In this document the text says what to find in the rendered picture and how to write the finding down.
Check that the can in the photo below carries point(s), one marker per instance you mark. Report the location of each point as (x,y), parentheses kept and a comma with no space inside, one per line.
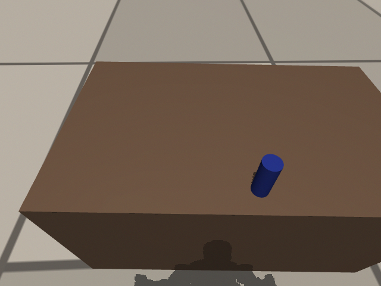
(266,175)

